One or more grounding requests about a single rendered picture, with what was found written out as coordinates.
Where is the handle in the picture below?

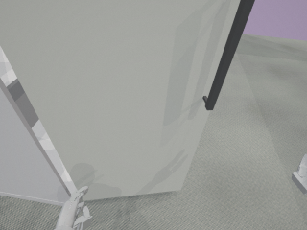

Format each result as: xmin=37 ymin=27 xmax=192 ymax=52
xmin=202 ymin=0 xmax=255 ymax=111

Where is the robot right hand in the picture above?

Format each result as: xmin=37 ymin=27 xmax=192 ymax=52
xmin=291 ymin=153 xmax=307 ymax=195

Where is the fridge door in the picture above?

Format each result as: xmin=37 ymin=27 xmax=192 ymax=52
xmin=0 ymin=0 xmax=241 ymax=201

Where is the robot left hand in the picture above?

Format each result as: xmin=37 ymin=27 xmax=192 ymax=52
xmin=56 ymin=186 xmax=93 ymax=230

